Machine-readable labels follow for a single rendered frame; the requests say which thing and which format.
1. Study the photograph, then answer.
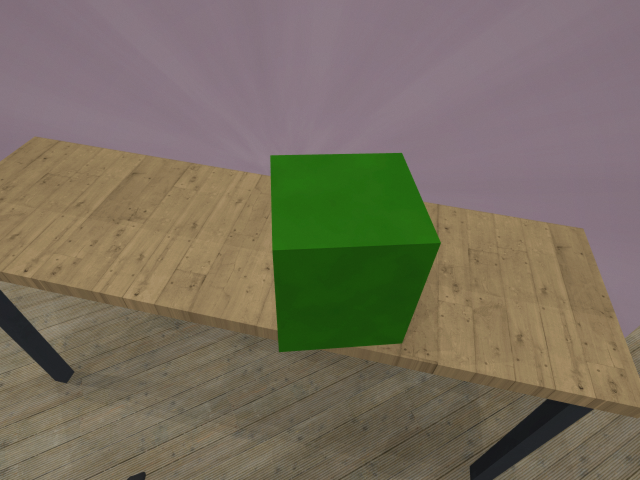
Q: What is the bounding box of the table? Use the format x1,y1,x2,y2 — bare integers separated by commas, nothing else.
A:
0,137,640,480

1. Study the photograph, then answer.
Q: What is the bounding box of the carton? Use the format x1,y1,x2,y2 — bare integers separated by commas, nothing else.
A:
270,153,441,352

